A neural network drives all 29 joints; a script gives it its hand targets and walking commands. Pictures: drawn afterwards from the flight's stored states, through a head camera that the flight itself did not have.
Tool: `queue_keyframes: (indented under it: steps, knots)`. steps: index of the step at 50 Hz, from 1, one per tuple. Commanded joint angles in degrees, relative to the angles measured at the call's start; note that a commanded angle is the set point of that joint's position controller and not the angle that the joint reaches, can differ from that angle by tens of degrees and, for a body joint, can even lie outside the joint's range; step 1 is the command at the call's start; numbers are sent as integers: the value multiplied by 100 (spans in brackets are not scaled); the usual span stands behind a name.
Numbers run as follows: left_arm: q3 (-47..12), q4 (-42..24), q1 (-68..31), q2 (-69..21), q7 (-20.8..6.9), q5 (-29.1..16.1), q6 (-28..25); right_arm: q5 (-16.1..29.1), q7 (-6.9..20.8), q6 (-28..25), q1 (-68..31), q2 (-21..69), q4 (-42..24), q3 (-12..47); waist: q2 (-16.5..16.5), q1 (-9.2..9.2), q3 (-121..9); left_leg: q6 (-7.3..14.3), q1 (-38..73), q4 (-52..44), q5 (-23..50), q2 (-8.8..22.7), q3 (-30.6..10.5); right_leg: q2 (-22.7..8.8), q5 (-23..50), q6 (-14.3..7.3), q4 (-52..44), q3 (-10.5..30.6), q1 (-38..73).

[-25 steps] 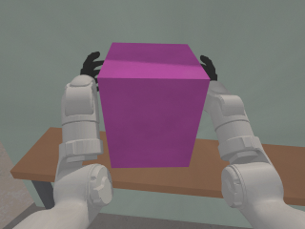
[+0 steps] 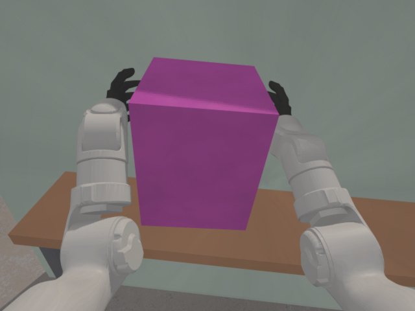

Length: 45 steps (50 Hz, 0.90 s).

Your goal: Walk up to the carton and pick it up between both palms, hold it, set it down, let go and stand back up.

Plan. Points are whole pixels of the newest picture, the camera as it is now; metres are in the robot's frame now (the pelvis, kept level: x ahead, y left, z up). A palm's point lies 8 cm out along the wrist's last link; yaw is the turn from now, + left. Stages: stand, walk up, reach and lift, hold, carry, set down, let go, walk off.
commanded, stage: hold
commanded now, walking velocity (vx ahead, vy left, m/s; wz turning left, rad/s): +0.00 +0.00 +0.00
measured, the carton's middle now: (199, 143) +0.38 +0.00 +0.22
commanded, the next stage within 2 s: none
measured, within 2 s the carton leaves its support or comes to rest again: neither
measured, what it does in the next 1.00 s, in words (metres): stands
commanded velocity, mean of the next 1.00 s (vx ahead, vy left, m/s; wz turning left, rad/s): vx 0.00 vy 0.00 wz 0.00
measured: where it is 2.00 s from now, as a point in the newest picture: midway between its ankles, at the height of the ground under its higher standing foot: outside the picture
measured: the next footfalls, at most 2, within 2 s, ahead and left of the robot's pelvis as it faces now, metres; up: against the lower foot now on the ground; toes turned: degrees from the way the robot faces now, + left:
none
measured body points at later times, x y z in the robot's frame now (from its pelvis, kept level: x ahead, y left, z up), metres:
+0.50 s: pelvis +0.00 +0.01 +0.00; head -0.09 +0.04 +0.44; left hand +0.37 +0.15 +0.28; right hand +0.36 -0.14 +0.27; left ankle +0.01 +0.13 -0.75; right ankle +0.02 -0.11 -0.75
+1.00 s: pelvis -0.01 -0.01 +0.00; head -0.11 +0.01 +0.44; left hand +0.37 +0.14 +0.30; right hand +0.36 -0.16 +0.29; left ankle +0.01 +0.12 -0.75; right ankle +0.02 -0.11 -0.75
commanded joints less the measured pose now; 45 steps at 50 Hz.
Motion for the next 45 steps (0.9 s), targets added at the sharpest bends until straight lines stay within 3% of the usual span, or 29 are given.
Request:
queue_keyframes:
  steps: [1, 4, 6, 9, 12, 17, 22, 24, 25, 30, 31, 34, 38, 41, 45]
  knots:
    - [-2271, -1211, -3197, -3281, -625, -1147, -185, 1270, 480, -170, -5016, 3507, -2799, 2202, 143, 176, -2273, -225, -479, -11, 2081, -455, 305, 409, 1996, 408, 260, 52, 1273]
    - [-2679, -1758, -3167, -3462, -521, -1289, -108, 1483, 449, -135, -5026, 3489, -3397, 2391, 249, 204, -2564, -322, -99, 273, 2708, -395, 259, 466, 2277, 388, 304, 63, 973]
    - [-2875, -2135, -3102, -3489, -447, -1379, -20, 1543, 428, -44, -4833, 3408, -3555, 2436, 245, 129, -2593, -402, 154, 408, 2850, -383, 223, 513, 2232, 378, 331, 25, 793]
    - [-2757, -2128, -2764, -3244, -455, -1184, 203, 1441, 400, 191, -4194, 3065, -2974, 2137, 479, -92, -1967, -481, -50, 276, 2572, -370, 193, 506, 1919, 311, 192, 101, 709]
    - [-2535, -1924, -2452, -3059, -609, -950, 417, 1191, 434, 388, -3619, 2789, -2310, 1811, 478, -302, -1383, -506, -340, 6, 1769, -348, 196, 450, 1325, 268, 77, 119, 723]
    - [-2253, -1685, -2364, -3039, -855, -761, 492, 1103, 500, 410, -3645, 2785, -2211, 1713, 477, -253, -1173, -469, -710, -274, 1424, -354, 294, 386, 1198, 275, 77, 64, 1117]
    - [-2637, -2090, -3132, -3376, -757, -1084, 249, 1140, 615, 194, -4492, 3180, -2891, 1814, 599, -157, -1775, -462, -705, -168, 1623, -360, 230, 416, 1205, 198, 249, 9, 1109]
    - [-2674, -1959, -3272, -3394, -671, -1078, 172, 1102, 677, 126, -4644, 3143, -2892, 1810, 652, -131, -1820, -442, -650, -134, 1522, -361, 242, 437, 1098, 179, 244, 25, 1006]
    - [-2684, -1916, -3259, -3427, -625, -1082, 167, 1095, 699, 116, -4637, 3107, -2793, 1832, 617, -133, -1718, -474, -697, -147, 1381, -318, 175, 434, 945, 154, 264, 29, 964]
    - [-2363, -1330, -3154, -3297, -548, -977, 93, 801, 848, 87, -4653, 3017, -2413, 1656, 208, -17, -1564, -228, -928, -416, 319, -281, 216, 406, 229, 192, 162, 38, 837]
    - [-2237, -1121, -3194, -3302, -560, -942, 91, 723, 868, 89, -4711, 3062, -2281, 1607, 108, 54, -1493, -161, -1048, -451, 234, -305, 273, 387, 196, 209, 156, 11, 826]
    - [-1933, -722, -3072, -3151, -656, -826, 80, 685, 831, 111, -4541, 3087, -1891, 1455, 0, 48, -1346, -111, -1013, -512, 127, -338, 348, 343, 239, 265, 90, 61, 870]
    - [-1644, -431, -3094, -3033, -794, -747, 12, 633, 764, 139, -4542, 3163, -1609, 1455, -177, 80, -1212, -82, -927, -537, 237, -365, 407, 307, 316, 294, -19, 92, 862]
    - [-1660, -391, -3329, -3094, -821, -818, -84, 673, 725, 79, -4790, 3336, -1798, 1414, -165, 152, -1440, -61, -1001, -542, 296, -406, 387, 326, 390, 303, -3, 96, 906]
    - [-1903, -611, -3662, -3218, -784, -976, -157, 856, 673, 65, -5049, 3527, -1977, 1541, 42, 117, -1694, -93, -893, -375, 627, -471, 383, 304, 842, 305, 133, 151, 933]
